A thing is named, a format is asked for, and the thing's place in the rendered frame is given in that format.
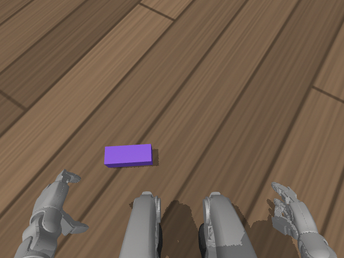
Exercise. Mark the left robot arm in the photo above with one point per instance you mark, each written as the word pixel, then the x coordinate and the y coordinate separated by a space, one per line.
pixel 40 238

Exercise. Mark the left robot hand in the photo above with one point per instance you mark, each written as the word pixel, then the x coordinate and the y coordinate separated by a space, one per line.
pixel 54 196

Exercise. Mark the right robot hand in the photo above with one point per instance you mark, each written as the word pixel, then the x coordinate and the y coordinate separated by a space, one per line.
pixel 297 218

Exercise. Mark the right robot arm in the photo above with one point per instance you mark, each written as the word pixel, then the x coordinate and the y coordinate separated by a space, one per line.
pixel 314 245

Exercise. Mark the carton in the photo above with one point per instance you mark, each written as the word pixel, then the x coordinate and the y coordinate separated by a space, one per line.
pixel 129 155

